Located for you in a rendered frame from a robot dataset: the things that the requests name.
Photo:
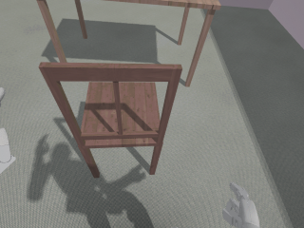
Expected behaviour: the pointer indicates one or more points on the chair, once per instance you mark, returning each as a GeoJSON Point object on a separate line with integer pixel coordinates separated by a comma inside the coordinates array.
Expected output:
{"type": "Point", "coordinates": [121, 105]}

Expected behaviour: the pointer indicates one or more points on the robot left hand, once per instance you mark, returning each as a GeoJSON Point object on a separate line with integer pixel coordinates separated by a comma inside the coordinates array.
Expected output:
{"type": "Point", "coordinates": [6, 158]}

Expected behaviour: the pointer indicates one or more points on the robot right hand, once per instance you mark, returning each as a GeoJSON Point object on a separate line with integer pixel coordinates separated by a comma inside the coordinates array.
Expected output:
{"type": "Point", "coordinates": [244, 212]}

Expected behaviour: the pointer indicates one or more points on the table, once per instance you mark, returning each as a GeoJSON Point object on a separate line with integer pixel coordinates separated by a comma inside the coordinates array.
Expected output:
{"type": "Point", "coordinates": [210, 5]}

